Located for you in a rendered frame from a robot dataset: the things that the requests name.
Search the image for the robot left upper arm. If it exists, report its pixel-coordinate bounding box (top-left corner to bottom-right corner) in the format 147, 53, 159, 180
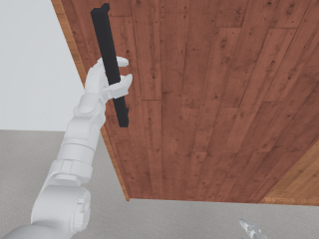
1, 184, 91, 239

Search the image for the left robot hand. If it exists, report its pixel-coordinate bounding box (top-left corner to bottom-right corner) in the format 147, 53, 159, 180
85, 56, 133, 103

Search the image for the robot left forearm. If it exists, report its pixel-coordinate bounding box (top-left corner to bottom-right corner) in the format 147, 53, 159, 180
31, 93, 106, 224

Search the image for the handle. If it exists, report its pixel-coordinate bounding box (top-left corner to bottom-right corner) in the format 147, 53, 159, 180
90, 3, 130, 127

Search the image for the right robot hand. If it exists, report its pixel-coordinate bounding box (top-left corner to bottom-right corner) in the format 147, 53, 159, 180
239, 218, 267, 239

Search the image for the wardrobe door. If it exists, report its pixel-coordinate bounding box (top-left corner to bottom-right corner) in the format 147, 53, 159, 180
265, 139, 319, 200
61, 0, 319, 204

